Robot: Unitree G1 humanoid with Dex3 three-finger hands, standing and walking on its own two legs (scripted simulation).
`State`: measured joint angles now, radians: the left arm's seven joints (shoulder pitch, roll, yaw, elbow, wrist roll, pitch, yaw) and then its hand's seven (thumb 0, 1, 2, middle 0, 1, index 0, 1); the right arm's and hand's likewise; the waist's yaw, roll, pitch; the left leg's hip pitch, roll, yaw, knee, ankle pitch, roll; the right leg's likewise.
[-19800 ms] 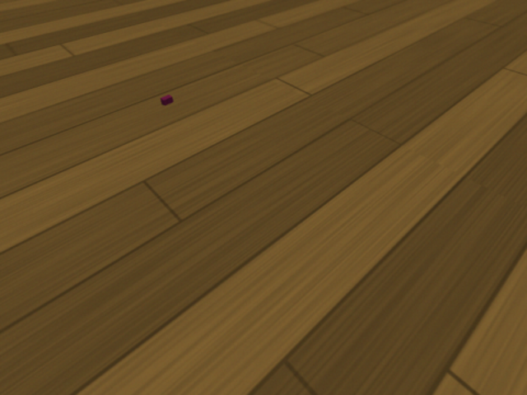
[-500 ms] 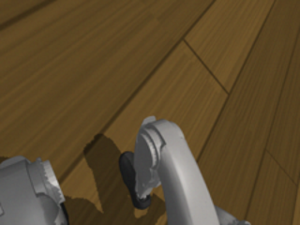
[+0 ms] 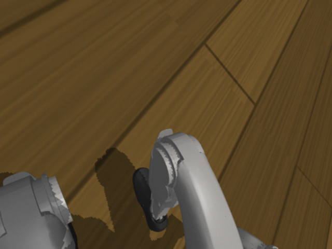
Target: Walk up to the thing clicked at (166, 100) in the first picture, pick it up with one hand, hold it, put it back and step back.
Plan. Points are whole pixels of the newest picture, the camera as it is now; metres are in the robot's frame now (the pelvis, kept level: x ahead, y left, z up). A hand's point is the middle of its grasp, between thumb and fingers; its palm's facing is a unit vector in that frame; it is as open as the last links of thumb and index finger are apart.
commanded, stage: close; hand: left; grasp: from above
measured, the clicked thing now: out of the picture +0.38 +0.36 -0.28
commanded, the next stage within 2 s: settle in 0.44 s
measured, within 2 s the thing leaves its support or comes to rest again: leaves its support in 0.86 s
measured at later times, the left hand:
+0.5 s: hand out of the picture +0.37 +0.36 -0.26, palm faces -0.31 -0.32 -0.89, open 7.8 cm
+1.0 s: hand out of the picture +0.38 +0.37 -0.22, palm faces -0.23 -0.34 -0.91, open 7.5 cm
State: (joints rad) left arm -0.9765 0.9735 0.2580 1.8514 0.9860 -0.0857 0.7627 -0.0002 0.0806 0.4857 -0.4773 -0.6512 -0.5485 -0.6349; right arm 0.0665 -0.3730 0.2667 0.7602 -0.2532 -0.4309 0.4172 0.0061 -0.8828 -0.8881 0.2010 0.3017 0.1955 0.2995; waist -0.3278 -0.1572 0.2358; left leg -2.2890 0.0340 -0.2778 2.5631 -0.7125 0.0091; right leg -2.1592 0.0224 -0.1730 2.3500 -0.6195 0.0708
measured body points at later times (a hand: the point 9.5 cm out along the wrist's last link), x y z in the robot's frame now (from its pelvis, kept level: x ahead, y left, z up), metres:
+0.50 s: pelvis +0.00 +0.00 +0.00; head +0.26 +0.13 +0.34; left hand +0.39 +0.37 -0.21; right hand +0.06 -0.25 -0.05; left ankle +0.07 +0.12 -0.27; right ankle +0.13 -0.13 -0.27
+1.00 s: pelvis +0.01 +0.00 +0.01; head +0.24 +0.12 +0.36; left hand +0.39 +0.38 -0.17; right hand +0.07 -0.26 -0.06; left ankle +0.07 +0.12 -0.27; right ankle +0.13 -0.13 -0.27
